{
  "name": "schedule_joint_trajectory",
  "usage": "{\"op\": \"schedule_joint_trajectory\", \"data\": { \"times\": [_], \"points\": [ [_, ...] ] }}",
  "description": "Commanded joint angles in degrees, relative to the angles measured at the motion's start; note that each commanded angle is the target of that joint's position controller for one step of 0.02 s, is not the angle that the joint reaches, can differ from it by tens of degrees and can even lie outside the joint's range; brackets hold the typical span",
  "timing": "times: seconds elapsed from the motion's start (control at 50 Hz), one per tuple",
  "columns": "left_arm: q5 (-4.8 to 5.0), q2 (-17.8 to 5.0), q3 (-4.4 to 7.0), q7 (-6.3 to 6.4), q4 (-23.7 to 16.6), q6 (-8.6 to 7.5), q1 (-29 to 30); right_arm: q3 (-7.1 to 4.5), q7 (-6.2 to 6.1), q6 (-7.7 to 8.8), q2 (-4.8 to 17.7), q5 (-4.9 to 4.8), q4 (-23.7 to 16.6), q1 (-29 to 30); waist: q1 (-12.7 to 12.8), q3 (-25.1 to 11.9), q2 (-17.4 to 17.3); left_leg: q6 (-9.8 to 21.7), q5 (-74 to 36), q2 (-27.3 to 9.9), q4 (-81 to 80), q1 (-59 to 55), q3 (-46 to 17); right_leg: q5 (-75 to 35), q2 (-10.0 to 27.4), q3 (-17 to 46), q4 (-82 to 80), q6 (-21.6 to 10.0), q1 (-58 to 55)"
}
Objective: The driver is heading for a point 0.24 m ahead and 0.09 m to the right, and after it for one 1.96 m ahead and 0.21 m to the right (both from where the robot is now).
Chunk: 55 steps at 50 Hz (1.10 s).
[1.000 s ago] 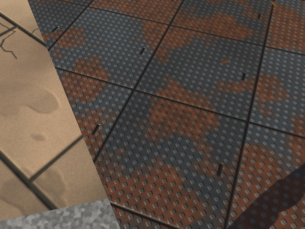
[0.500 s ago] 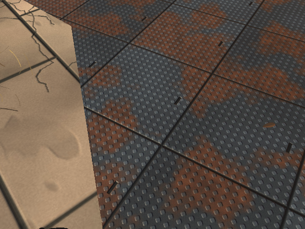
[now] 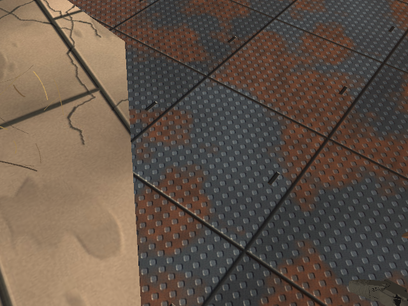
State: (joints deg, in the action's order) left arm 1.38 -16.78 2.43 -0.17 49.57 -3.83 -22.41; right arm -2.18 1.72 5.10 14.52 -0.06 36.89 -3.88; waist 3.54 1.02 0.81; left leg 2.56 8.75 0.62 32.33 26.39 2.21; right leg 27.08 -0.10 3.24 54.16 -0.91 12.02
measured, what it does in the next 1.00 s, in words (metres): walks ahead, turning right: right foot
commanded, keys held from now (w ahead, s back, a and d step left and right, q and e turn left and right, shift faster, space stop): w+e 0.42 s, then w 0.58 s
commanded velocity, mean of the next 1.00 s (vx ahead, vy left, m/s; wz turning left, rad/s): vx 0.50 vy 0.00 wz -0.26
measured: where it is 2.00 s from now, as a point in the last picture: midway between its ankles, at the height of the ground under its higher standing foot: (268, 222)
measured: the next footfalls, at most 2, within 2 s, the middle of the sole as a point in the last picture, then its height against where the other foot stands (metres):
right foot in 0.48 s outside the picture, level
left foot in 1.02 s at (234, 219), level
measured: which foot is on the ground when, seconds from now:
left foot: down 0.00-0.50, up 0.52-1.00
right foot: up 0.00-0.46, down 0.48-1.00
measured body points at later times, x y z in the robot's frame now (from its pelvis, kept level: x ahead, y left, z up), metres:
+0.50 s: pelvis +0.26 -0.05 -0.01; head +0.30 -0.07 +0.44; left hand +0.53 +0.13 -0.09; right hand +0.21 -0.33 -0.14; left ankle +0.09 +0.10 -0.71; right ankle +0.35 -0.16 -0.73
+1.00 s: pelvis +0.54 -0.10 +0.00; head +0.57 -0.11 +0.45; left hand +0.63 +0.17 -0.13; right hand +0.67 -0.39 -0.09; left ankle +0.71 -0.04 -0.72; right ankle +0.35 -0.16 -0.73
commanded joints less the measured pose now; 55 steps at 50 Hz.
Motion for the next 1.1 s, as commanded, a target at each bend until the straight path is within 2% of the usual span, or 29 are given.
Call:
{"op": "schedule_joint_trajectory", "data": {
  "times": [0.02, 0.04, 0.06, 0.12, 0.18, 0.26, 0.36, 0.42, 0.44, 0.46, 0.48, 0.5, 0.52, 0.54, 0.56, 0.58, 0.6, 0.62, 0.66, 0.72, 0.8, 0.9, 0.96, 1.0, 1.02, 1.04, 1.06, 1.08, 1.1],
  "points": [
    [1.09, -7.5, 1.34, -0.09, -6.6, -2.21, 4.6, -2.83, -0.7, -0.16, 8.3, 0.07, 1.0, -15.0, -8.4, -8.6, -5.7, 11.6, 3.7, -19.6, -15.2, -33.8, -26.5, -3.7, 4.3, 3.0, 18.6, -0.8, 32.2],
    [0.21, -6.8, 1.53, 0.04, -6.9, -1.8, 6.2, -2.39, -0.42, 0.08, 6.7, 0.37, 1.2, -12.0, -6.7, -4.9, -4.4, 10.7, 0.0, -17.3, -17.5, -27.2, -21.7, -6.8, 5.7, 2.6, 15.4, -0.4, 30.4],
    [-0.04, -6.1, 1.76, 0.11, -6.5, -0.97, 4.7, -2.11, -0.31, 0.6, 5.7, 0.78, 1.3, -10.3, -4.6, -3.8, -5.8, 10.1, -1.9, -16.0, -19.7, -22.7, -18.0, -9.5, 7.1, 3.1, 13.7, -0.2, 27.0],
    [0.22, -3.5, 1.58, 0.25, -5.9, 0.94, 3.3, -2.64, -0.29, 1.93, 6.0, 0.71, 3.1, -9.1, -2.6, -1.6, -5.8, 10.3, -8.5, -15.3, -23.7, -17.0, -10.7, -13.1, 7.6, 3.5, 11.1, 1.1, 24.6],
    [-0.12, -2.8, 1.68, 0.3, -7.3, 1.32, 7.1, -3.17, -0.99, 2.09, 7.2, 1.03, 5.1, -10.3, -3.2, -0.1, -3.9, 9.4, -14.3, -14.9, -24.6, -18.5, -4.7, -20.9, 7.2, 4.6, 5.1, 1.7, 28.7],
    [-0.26, -1.5, 1.21, -0.98, -9.2, 0.87, 13.5, -3.36, -1.74, 1.57, 8.5, 0.7, 6.5, -11.1, -5.4, 1.6, -3.6, 7.2, -14.3, -13.3, -25.4, -20.1, 2.3, -31.8, 6.4, 1.0, -7.9, 0.9, 27.2],
    [-0.19, -0.8, 0.72, -2.71, -13.8, 0.84, 22.1, -3.98, -2.24, -0.21, 10.3, -0.32, 9.4, -15.7, -8.5, 4.4, -2.9, 6.3, -16.9, -16.5, -22.8, -29.6, 5.3, -28.4, 5.6, -3.0, -16.3, -1.2, 30.4],
    [-0.19, -2.2, 1.47, -3.58, -15.7, 1.05, 21.6, -4.47, -2.7, -1.52, 12.2, -0.85, 9.6, -14.9, -6.4, 2.3, -5.0, 4.5, -35.8, -17.3, -15.4, -33.2, 7.7, -20.0, 2.3, -7.2, -18.0, -3.9, 25.3],
    [-0.39, -3.1, 2.05, -3.58, -15.5, 1.22, 19.1, -4.62, -2.95, -1.88, 12.9, -1.04, 9.7, -14.9, -4.6, 0.0, -6.1, 4.1, -45.6, -17.2, -10.5, -33.2, 8.2, -16.8, 0.1, -8.8, -17.9, -5.2, 20.2],
    [-0.37, -5.0, 3.24, -3.39, -14.2, 1.31, 12.6, -4.58, -3.15, -2.32, 13.2, -1.07, 9.8, -14.4, -0.6, -3.7, -6.1, 3.2, -51.1, -16.2, -1.8, -31.8, 9.0, -16.5, -2.4, -9.6, -19.9, -6.8, 11.2],
    [-0.27, -8.0, 5.01, -2.55, -11.6, 1.41, 3.2, -4.08, -3.35, -2.33, 12.6, -1.11, 9.8, -14.2, 4.3, -8.5, -4.3, 1.4, -46.2, -13.9, 10.3, -24.4, 10.2, -21.1, -3.3, -7.8, -23.8, -9.0, -4.2],
    [-0.54, -13.7, 6.49, -1.17, -9.9, 1.84, -4.1, -2.45, -3.1, -1.47, 7.9, 0.46, 8.0, -16.2, 4.9, -14.7, 5.9, -1.2, -17.1, -9.1, 30.3, -4.6, 10.7, -22.1, 9.6, 12.3, -24.0, -14.3, -24.6],
    [-0.34, -15.5, 6.05, -1.34, -10.8, 1.12, -2.4, -0.66, -2.08, 0.5, 3.8, 0.19, 7.1, -19.9, 0.5, -22.7, 13.2, -3.3, 24.6, 1.4, 46.4, 11.5, 0.3, -16.9, 22.0, 42.7, -33.7, -24.2, -35.2],
    [-0.72, -10.3, 4.62, -1.53, -10.8, 0.75, -2.2, -2.24, -1.22, 1.9, 9.6, -2.12, 6.8, -13.9, 3.8, -20.6, 5.6, -2.4, 22.1, -2.1, 48.8, 16.8, -7.3, -15.9, 20.5, 37.3, -35.8, -21.0, -33.5],
    [-0.82, -8.5, 4.02, -1.53, -10.7, 0.39, 0.6, -2.18, -0.99, 2.49, 9.7, -3.14, 5.3, -9.6, 2.9, -12.7, 4.7, -1.3, 18.0, -4.5, 46.3, 18.4, -6.2, -19.6, 18.1, 27.3, -35.6, -18.2, -25.6],
    [-0.73, -7.0, 3.48, -1.58, -10.8, 0.17, 4.7, -2.04, -1.45, 2.6, 8.6, -2.11, 5.5, -8.3, 0.3, -8.0, 0.1, -1.0, 13.7, -7.2, 40.8, 16.3, -5.7, -24.5, 15.4, 20.6, -36.3, -15.8, -16.9],
    [-1.07, -4.0, 2.56, -1.67, -11.2, -0.05, 7.9, -2.45, -1.9, 1.94, 8.6, -0.79, 6.3, -7.5, -1.4, -4.8, -0.6, -0.8, 10.7, -8.7, 36.9, 13.2, -5.3, -29.0, 12.3, 15.3, -38.1, -13.6, -11.0],
    [-1.75, -4.3, 2.47, -1.51, -11.6, -0.3, 9.0, -2.49, -1.67, 1.18, 8.2, -0.77, 6.6, -10.5, -3.6, -5.0, 3.3, -1.4, 8.9, -9.3, 36.1, 9.4, -5.9, -31.8, 12.7, 14.1, -39.7, -14.7, -6.7],
    [-1.28, -4.5, 2.6, -1.49, -11.0, -1.11, 9.2, -2.49, -1.66, -0.11, 7.3, -0.32, 7.6, -12.8, -4.8, -4.1, 2.4, -3.0, 7.1, -9.6, 32.7, 7.3, -5.3, -35.0, 11.7, 10.8, -42.5, -15.5, -2.9],
    [-1.28, -6.1, 2.92, -0.73, -9.4, -1.53, 7.4, -2.11, -2.06, -0.85, 6.0, 0.22, 6.0, -7.3, -3.8, -1.1, 1.1, -4.7, -0.6, -9.6, 24.1, 11.9, -4.7, -37.2, 10.7, 6.7, -44.7, -14.6, -2.2],
    [-0.99, -6.9, 2.92, 0.0, -7.6, -1.1, 4.8, -1.34, -1.31, -0.15, 4.2, -0.11, 4.5, -0.4, -1.0, 0.2, 2.2, -4.5, -13.6, -7.5, 8.5, 10.4, -3.4, -32.6, 8.5, 2.5, -45.4, -11.7, -3.7],
    [-0.39, -7.9, 3.25, 0.21, -4.3, -0.41, 0.7, -1.12, 0.11, 0.59, 4.9, -0.73, 2.2, 6.2, 1.2, 2.8, 2.8, -2.6, -13.5, -5.4, -0.6, 11.6, -3.4, -28.9, 12.3, 4.2, -43.2, -11.2, -11.0],
    [-0.21, -8.7, 3.7, 0.73, -3.3, 0.34, 1.2, -1.51, 0.87, 1.05, 6.4, -0.65, 2.0, 4.5, -0.8, 1.9, 3.9, -0.1, -7.1, -4.3, -3.1, 8.8, -3.2, -36.0, 14.4, 5.1, -39.2, -9.5, -15.6],
    [-0.37, -8.9, 3.62, 0.91, -3.3, 0.91, 3.2, -2.94, 0.54, 1.16, 8.9, -0.45, 4.7, -5.0, -6.3, -3.9, 4.2, 2.4, -5.6, -0.8, -4.9, -5.4, 0.2, -52.4, 11.4, 2.5, -28.1, -7.5, -14.9],
    [-0.93, -6.9, 2.71, 1.0, -3.9, 1.05, 3.1, -4.09, 0.05, 1.09, 11.8, -0.01, 7.1, -14.4, -10.0, -11.2, 2.0, 4.9, -7.7, -4.0, -2.8, -20.9, -3.0, -48.7, 8.2, 0.1, -15.3, -5.6, -8.0],
    [-1.58, -1.6, 1.03, 0.65, -4.9, 0.15, -4.1, -5.39, -0.27, 0.91, 17.5, 0.84, 8.0, -21.1, -8.6, -20.6, -10.2, 13.4, -3.3, -18.7, -2.8, -44.4, -25.7, -25.7, 0.2, -2.8, 7.2, -1.4, 13.7],
    [-0.81, -1.3, 0.61, 0.28, -4.1, -0.99, -4.5, -4.67, 0.08, 0.67, 14.6, -0.18, 9.2, -23.6, -9.5, -24.9, -17.6, 17.3, 8.7, -23.3, -13.5, -50.1, -45.4, 6.0, -4.7, 2.8, 17.9, -0.5, 25.7],
    [0.67, -6.8, 1.96, -0.08, -5.1, -1.73, 0.9, -3.5, 0.0, 0.66, 11.1, -0.78, 8.6, -19.9, -10.1, -16.1, -11.3, 13.9, 16.7, -21.5, -15.4, -44.1, -39.9, 3.9, -0.6, 5.1, 22.5, -1.3, 31.7],
    [1.03, -7.3, 1.96, -0.13, -6.7, -2.04, 5.9, -2.92, -0.21, 0.42, 9.5, -0.53, 7.6, -15.2, -9.0, -9.4, -7.2, 11.7, 15.6, -19.5, -16.6, -35.3, -32.3, -1.6, 2.6, 2.8, 20.7, -2.0, 32.4]
  ]
}}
